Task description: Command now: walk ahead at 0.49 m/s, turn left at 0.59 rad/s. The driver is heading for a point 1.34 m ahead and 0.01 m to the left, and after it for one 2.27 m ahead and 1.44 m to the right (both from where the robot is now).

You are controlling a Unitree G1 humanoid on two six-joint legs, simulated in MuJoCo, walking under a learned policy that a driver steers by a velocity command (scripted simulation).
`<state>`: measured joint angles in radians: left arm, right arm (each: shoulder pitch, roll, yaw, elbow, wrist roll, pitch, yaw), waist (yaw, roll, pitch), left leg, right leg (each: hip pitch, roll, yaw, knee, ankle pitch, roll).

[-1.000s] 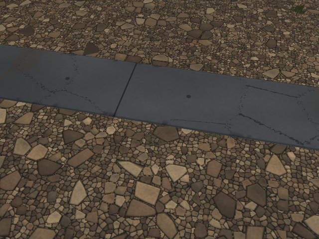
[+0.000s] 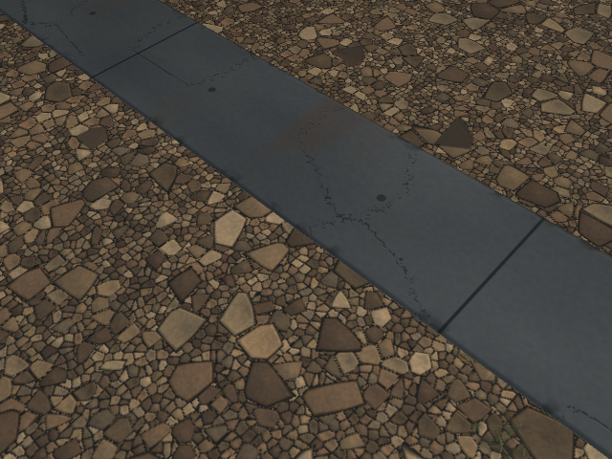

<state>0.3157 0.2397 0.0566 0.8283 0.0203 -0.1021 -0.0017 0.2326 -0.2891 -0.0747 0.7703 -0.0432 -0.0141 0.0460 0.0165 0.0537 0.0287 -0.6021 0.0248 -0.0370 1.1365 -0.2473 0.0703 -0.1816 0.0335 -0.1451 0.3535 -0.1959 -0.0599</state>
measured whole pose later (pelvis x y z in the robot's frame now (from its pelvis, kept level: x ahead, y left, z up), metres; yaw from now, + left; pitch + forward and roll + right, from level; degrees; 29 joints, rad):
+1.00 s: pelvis +0.56 +0.07 -0.01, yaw +12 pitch +0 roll +0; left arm 0.24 0.23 0.05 0.89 0.02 -0.07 -0.01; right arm 0.31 -0.24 -0.04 0.95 -0.03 -0.07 0.01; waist -0.01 0.03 0.05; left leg -0.37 0.01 -0.01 1.15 -0.31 0.09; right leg -0.27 0.05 -0.10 0.45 -0.18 -0.09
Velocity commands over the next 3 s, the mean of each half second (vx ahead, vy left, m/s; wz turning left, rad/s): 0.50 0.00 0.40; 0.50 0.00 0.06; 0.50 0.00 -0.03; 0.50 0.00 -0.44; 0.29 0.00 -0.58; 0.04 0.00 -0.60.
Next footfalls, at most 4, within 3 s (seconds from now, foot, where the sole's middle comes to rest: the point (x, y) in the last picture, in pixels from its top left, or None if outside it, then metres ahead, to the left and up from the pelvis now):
0.30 left None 0.30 0.14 -0.78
0.84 right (327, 384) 0.65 0.02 -0.78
1.40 left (237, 290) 0.91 0.25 -0.78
1.96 right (297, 206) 1.20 0.10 -0.78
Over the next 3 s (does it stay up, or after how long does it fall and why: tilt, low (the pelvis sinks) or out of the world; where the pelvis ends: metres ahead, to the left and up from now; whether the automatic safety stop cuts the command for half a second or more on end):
stays up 1.28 0.13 -0.01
